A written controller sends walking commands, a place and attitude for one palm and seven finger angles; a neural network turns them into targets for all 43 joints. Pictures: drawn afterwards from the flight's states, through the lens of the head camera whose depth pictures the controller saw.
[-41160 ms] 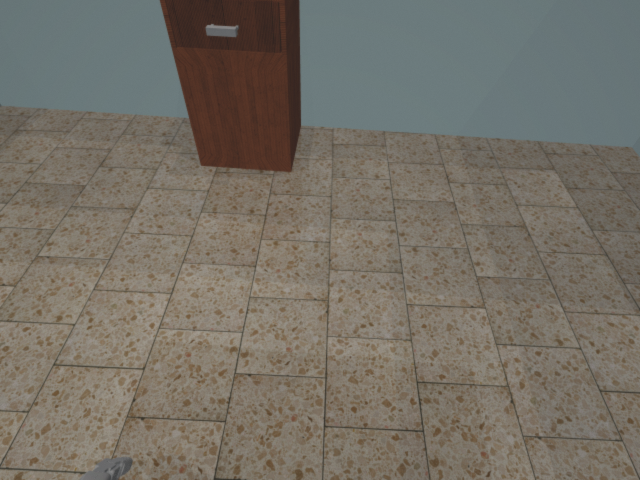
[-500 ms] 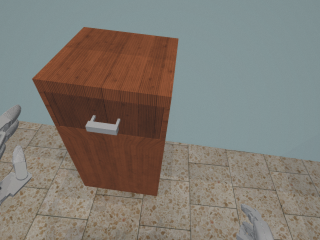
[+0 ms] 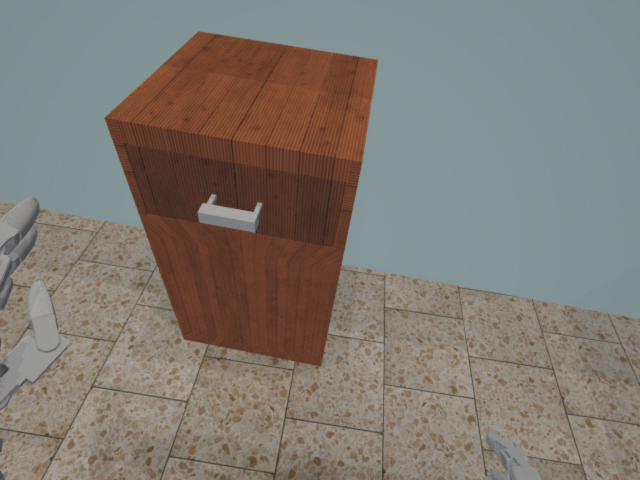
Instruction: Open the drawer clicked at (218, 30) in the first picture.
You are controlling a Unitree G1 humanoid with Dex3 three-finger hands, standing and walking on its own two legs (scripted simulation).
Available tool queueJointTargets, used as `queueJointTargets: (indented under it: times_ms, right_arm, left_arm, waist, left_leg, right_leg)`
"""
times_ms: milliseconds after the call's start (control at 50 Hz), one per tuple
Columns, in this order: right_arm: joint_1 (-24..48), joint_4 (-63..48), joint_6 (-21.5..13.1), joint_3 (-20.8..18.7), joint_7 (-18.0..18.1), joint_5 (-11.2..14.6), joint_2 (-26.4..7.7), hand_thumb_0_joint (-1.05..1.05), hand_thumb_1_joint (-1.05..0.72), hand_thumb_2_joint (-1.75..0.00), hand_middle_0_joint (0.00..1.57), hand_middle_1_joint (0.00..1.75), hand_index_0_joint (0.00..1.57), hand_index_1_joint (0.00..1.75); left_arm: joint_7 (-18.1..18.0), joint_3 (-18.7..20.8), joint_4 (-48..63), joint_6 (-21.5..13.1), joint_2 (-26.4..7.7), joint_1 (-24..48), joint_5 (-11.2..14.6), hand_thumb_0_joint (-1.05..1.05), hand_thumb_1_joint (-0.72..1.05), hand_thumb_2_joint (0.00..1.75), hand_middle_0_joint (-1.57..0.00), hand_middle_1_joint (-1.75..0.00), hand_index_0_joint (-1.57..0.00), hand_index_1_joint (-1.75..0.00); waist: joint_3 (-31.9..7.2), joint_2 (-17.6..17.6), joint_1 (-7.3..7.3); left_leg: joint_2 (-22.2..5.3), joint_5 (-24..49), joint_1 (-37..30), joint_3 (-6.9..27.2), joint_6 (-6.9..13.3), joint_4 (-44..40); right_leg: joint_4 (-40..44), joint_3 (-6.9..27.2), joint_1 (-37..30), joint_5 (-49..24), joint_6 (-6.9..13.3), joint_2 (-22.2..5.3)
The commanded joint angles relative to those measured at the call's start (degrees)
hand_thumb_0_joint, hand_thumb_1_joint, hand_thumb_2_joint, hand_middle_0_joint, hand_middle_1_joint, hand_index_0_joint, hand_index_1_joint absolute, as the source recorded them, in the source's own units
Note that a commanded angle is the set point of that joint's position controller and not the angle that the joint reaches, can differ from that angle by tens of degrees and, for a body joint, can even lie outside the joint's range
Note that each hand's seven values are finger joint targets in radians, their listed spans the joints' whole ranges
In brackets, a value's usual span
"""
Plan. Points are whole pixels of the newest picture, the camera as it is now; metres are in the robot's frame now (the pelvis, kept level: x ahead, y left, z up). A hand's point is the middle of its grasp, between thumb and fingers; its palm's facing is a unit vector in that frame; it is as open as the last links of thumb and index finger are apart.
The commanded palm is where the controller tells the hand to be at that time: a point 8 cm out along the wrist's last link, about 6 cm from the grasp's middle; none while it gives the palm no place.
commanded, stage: step back with the hand held close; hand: left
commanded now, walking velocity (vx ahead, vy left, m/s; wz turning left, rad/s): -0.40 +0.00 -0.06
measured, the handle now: (232, 210) +0.62 +0.18 -0.07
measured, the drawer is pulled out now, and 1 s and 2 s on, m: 0.00 0.00 0.00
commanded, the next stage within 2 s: stop stepping back and stand still in 0.44 s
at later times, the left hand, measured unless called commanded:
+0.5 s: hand out of the picture +0.09 +0.19 +0.18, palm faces +0.25 -0.84 -0.49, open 7.4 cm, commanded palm +0.03 +0.24 +0.19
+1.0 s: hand out of the picture -0.03 +0.22 +0.17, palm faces +0.38 -0.84 -0.39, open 7.4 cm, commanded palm -0.09 +0.25 +0.19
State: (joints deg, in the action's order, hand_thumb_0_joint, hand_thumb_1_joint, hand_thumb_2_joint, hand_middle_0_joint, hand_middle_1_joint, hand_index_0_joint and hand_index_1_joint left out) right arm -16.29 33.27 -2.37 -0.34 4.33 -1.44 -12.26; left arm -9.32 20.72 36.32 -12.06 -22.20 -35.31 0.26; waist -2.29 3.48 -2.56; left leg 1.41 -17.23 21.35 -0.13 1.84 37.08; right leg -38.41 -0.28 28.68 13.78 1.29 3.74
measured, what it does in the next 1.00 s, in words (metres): walks backwards: right foot, then left foot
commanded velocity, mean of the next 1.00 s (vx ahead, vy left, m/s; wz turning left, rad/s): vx -0.08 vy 0.01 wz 0.01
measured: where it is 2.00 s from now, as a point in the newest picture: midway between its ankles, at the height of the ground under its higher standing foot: outside the picture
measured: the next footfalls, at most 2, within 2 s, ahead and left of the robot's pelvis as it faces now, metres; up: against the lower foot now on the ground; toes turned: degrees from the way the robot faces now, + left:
right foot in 0.14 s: -0.07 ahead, -0.12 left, +0.00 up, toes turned -3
left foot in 0.50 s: -0.08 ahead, +0.08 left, +0.00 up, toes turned -4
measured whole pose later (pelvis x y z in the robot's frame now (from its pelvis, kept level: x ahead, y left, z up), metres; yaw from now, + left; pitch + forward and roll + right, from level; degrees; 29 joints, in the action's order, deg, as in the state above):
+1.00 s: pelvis -0.23 -0.02 +0.01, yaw -2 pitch +0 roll +0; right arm -16.2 36.6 -5.5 0.9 5.4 -0.8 -11.9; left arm -9.4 20.3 30.4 -10.6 -20.0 -35.4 1.3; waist -4.7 2.1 -1.8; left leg 0.6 -16.2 17.1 -1.7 1.7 32.7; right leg -37.0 -0.1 19.0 20.8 0.9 1.4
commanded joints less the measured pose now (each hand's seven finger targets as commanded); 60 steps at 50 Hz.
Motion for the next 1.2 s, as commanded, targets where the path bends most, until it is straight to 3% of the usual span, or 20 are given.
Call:
queueJointTargets:
  times_ms: [0,60,200,240,280,360,440,520,560,600,660,700,740,860,920,960,1040,1080,1140,1180]
  right_arm:
    - [7.48,-8.47,-6.27,-3.24,-0.02,-0.53,-6.59,0.00,-0.90,-0.90,0.20,0.30,0.20,0.30]
    - [7.94,-6.60,-7.30,-3.65,-0.46,-0.54,-6.78,0.00,-0.90,-0.90,0.20,0.30,0.20,0.30]
    - [8.48,-5.73,-7.48,-3.53,-1.84,0.05,-7.24,0.00,-0.90,-0.90,0.20,0.30,0.20,0.30]
    - [9.84,-8.68,-6.16,-3.22,-1.69,1.16,-5.94,0.00,-0.90,-0.90,0.20,0.30,0.20,0.30]
    - [11.61,-11.25,-4.98,-3.16,-0.99,2.52,-5.16,0.00,-0.90,-0.90,0.20,0.30,0.20,0.30]
    - [11.50,-10.77,-1.96,-2.07,0.50,1.67,-2.91,0.00,-0.90,-0.90,0.20,0.30,0.20,0.30]
    - [10.53,-8.53,-1.21,-2.66,1.41,1.27,-4.43,0.00,-0.90,-0.90,0.20,0.30,0.20,0.30]
    - [9.61,-8.53,-2.66,-4.74,0.93,1.80,-7.06,0.00,-0.90,-0.90,0.20,0.30,0.20,0.30]
    - [9.79,-9.81,-3.81,-3.06,0.63,0.59,-6.70,0.00,-0.90,-0.90,0.20,0.30,0.20,0.30]
    - [9.71,-10.01,-5.62,-2.36,0.56,0.67,-7.19,0.00,-0.90,-0.90,0.20,0.30,0.20,0.30]
    - [8.88,-9.62,-7.52,-1.67,0.95,1.43,-6.83,0.00,-0.90,-0.90,0.20,0.30,0.20,0.30]
    - [9.59,-8.26,-7.28,-2.05,0.78,0.80,-6.66,0.00,-0.90,-0.90,0.20,0.30,0.20,0.30]
    - [9.00,-6.10,-6.76,-2.21,0.49,1.08,-6.56,0.00,-0.90,-0.90,0.20,0.30,0.20,0.30]
    - [8.38,-5.67,-6.04,-1.09,1.32,0.66,-6.05,0.00,-0.90,-0.90,0.20,0.30,0.20,0.30]
    - [7.88,-7.07,-6.87,-1.37,1.63,0.99,-7.58,0.00,-0.90,-0.90,0.20,0.30,0.20,0.30]
    - [8.12,-6.27,-7.20,-0.83,1.56,0.69,-6.51,0.00,-0.90,-0.90,0.20,0.30,0.20,0.30]
    - [9.38,-6.05,-9.10,-0.86,0.86,0.57,-6.97,0.00,-0.90,-0.90,0.20,0.30,0.20,0.30]
    - [9.18,-5.80,-9.06,-1.12,0.40,0.74,-6.93,0.00,-0.90,-0.90,0.20,0.30,0.20,0.30]
    - [8.86,-4.91,-8.22,-1.83,-0.46,1.27,-6.04,0.00,-0.90,-0.90,0.20,0.30,0.20,0.30]
    - [8.91,-5.35,-7.31,-1.91,-0.64,1.19,-6.09,0.00,-0.90,-0.90,0.20,0.30,0.20,0.30]
  left_arm:
    - [-0.94,8.12,13.47,-3.51,-8.40,-1.23,0.45,0.00,0.90,0.90,-0.20,-0.30,-0.20,-0.30]
    - [0.18,5.71,10.92,-3.27,-5.63,-3.68,1.26,0.00,0.90,0.90,-0.20,-0.30,-0.20,-0.30]
    - [1.53,5.50,15.03,-5.83,-7.96,0.63,1.41,0.00,0.90,0.90,-0.20,-0.30,-0.20,-0.30]
    - [1.33,8.21,17.11,-5.37,-10.65,-2.68,1.94,0.00,0.90,0.90,-0.20,-0.30,-0.20,-0.30]
    - [0.70,11.23,15.89,-4.38,-12.39,-4.92,2.74,0.00,0.90,0.90,-0.20,-0.30,-0.20,-0.30]
    - [0.26,11.04,12.77,-2.44,-10.63,-6.27,2.03,0.00,0.90,0.90,-0.20,-0.30,-0.20,-0.30]
    - [0.72,7.01,8.05,-2.59,-8.22,-2.70,1.79,0.00,0.90,0.90,-0.20,-0.30,-0.20,-0.30]
    - [0.91,6.72,9.41,-3.65,-9.31,-4.30,2.13,0.00,0.90,0.90,-0.20,-0.30,-0.20,-0.30]
    - [1.03,6.34,14.03,-3.54,-8.94,-5.77,2.19,0.00,0.90,0.90,-0.20,-0.30,-0.20,-0.30]
    - [0.46,6.22,16.56,-3.46,-8.27,-4.69,1.30,0.00,0.90,0.90,-0.20,-0.30,-0.20,-0.30]
    - [-0.83,7.12,15.48,-2.76,-8.74,-3.88,0.59,0.00,0.90,0.90,-0.20,-0.30,-0.20,-0.30]
    - [-0.93,7.57,12.09,-2.61,-9.49,-0.12,1.43,0.00,0.90,0.90,-0.20,-0.30,-0.20,-0.30]
    - [-1.37,6.41,10.81,-2.56,-9.00,3.28,1.66,0.00,0.90,0.90,-0.20,-0.30,-0.20,-0.30]
    - [-0.60,3.53,3.38,-1.59,-6.10,1.65,1.20,0.00,0.90,0.90,-0.20,-0.30,-0.20,-0.30]
    - [-0.66,3.68,5.80,-2.20,-5.99,2.45,1.27,0.00,0.90,0.90,-0.20,-0.30,-0.20,-0.30]
    - [-0.90,5.08,7.48,-2.01,-7.19,3.03,0.35,0.00,0.90,0.90,-0.20,-0.30,-0.20,-0.30]
    - [-1.12,4.78,10.63,-1.80,-7.36,2.73,0.11,0.00,0.90,0.90,-0.20,-0.30,-0.20,-0.30]
    - [-1.08,4.77,10.10,-1.82,-7.49,2.52,0.41,0.00,0.90,0.90,-0.20,-0.30,-0.20,-0.30]
    - [-1.05,5.35,8.35,-2.35,-8.04,4.30,1.23,0.00,0.90,0.90,-0.20,-0.30,-0.20,-0.30]
    - [-0.92,5.96,7.09,-2.37,-8.23,2.82,1.28,0.00,0.90,0.90,-0.20,-0.30,-0.20,-0.30]
  waist:
    - [-3.53,-10.43,2.21]
    - [-4.33,-8.79,1.92]
    - [-12.66,-10.30,2.01]
    - [-17.75,-2.61,1.97]
    - [-14.49,4.60,3.24]
    - [-9.28,1.49,2.25]
    - [-3.34,-0.83,0.48]
    - [-9.40,-10.06,1.72]
    - [-9.28,-16.70,2.20]
    - [-5.33,-15.89,2.54]
    - [-1.58,-8.02,1.97]
    - [1.09,0.30,0.90]
    - [-0.71,2.71,1.07]
    - [4.06,-1.45,0.93]
    - [3.57,-10.58,0.81]
    - [2.56,-15.54,0.71]
    - [1.89,-10.64,2.32]
    - [1.58,-4.76,1.84]
    - [0.12,3.30,1.37]
    - [1.39,2.83,1.89]
  left_leg:
    - [-18.26,10.88,13.32,14.00,5.68,-18.09]
    - [-16.79,31.43,0.50,10.34,3.47,-12.15]
    - [-13.05,40.21,-10.24,4.52,0.59,-5.48]
    - [-7.04,25.29,-6.24,-0.82,-2.27,0.44]
    - [-0.66,-7.85,7.53,1.49,-3.51,12.96]
    - [-2.69,-6.98,7.70,2.65,-3.98,12.41]
    - [-1.66,7.42,-1.68,1.11,-2.84,-9.77]
    - [-11.99,32.72,-6.73,8.06,1.29,-13.71]
    - [-14.82,20.77,1.53,11.27,3.71,-18.58]
    - [-15.15,-8.54,14.65,12.14,5.20,-23.50]
    - [-8.84,-15.51,12.96,8.27,1.95,-17.20]
    - [-1.72,-6.92,1.28,3.36,-1.84,-2.29]
    - [-1.55,-0.87,-0.14,2.47,-2.19,9.79]
    - [-3.19,-6.93,-7.23,0.37,0.43,-9.35]
    - [-12.99,-13.62,-5.38,17.12,5.38,-20.65]
    - [-16.80,-21.77,0.87,21.18,7.05,-25.76]
    - [-13.08,-11.44,4.15,11.32,4.72,-19.03]
    - [-6.87,-6.38,5.19,4.34,1.62,-10.55]
    - [-1.90,-4.97,5.42,-0.63,-1.21,6.81]
    - [-3.22,-5.74,5.35,0.35,-1.32,7.53]
  right_leg:
    - [-13.30,4.05,-14.16,6.35,-1.32,-1.15]
    - [-2.35,2.07,-10.15,6.00,-1.64,-1.96]
    - [8.93,1.73,-15.61,-14.17,-1.54,-3.49]
    - [9.77,7.77,-20.32,-37.63,-0.67,-10.39]
    - [12.65,16.67,-22.13,-52.10,2.14,-20.32]
    - [13.17,13.02,-17.48,-41.66,6.59,-18.10]
    - [13.28,6.55,-13.79,-30.94,1.30,-10.23]
    - [6.31,2.70,-13.95,-11.00,-3.03,-2.85]
    - [-2.08,1.40,-16.74,5.02,-2.37,-2.79]
    - [-6.72,1.80,-22.40,9.15,-2.24,-2.15]
    - [9.94,3.71,-22.81,6.26,-1.66,-3.76]
    - [25.32,16.30,-5.90,22.27,3.45,-11.54]
    - [27.92,23.71,-5.85,20.02,7.08,-18.59]
    - [20.56,10.92,-0.80,25.27,4.27,-12.11]
    - [4.63,3.35,-3.42,10.33,0.10,-3.34]
    - [-5.92,-0.11,-6.70,9.91,-1.15,-3.26]
    - [6.32,-1.04,-16.65,6.30,-1.09,-3.87]
    - [14.39,6.06,-18.62,4.83,1.41,-6.74]
    - [23.73,24.07,-16.13,11.05,8.54,-19.06]
    - [24.36,21.69,-15.47,8.89,9.76,-19.93]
